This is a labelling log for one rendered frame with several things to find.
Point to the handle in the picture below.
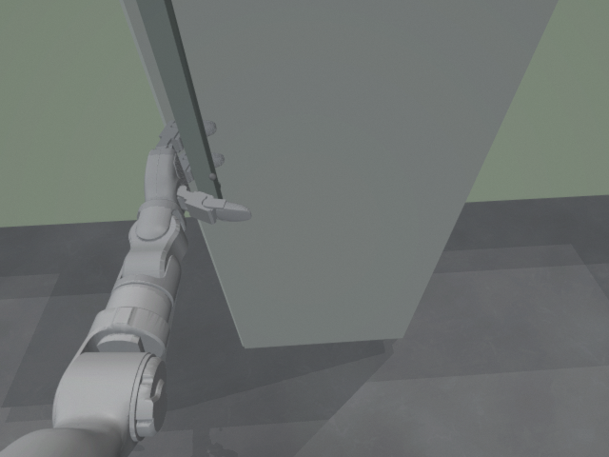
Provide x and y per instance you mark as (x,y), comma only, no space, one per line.
(166,43)

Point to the robot left hand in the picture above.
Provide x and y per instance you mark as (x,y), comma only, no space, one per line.
(166,172)

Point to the robot left forearm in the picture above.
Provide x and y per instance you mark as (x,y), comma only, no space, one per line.
(137,313)

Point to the fridge door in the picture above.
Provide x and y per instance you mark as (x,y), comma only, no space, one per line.
(354,131)

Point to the robot left upper arm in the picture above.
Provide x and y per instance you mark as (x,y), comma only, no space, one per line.
(109,401)

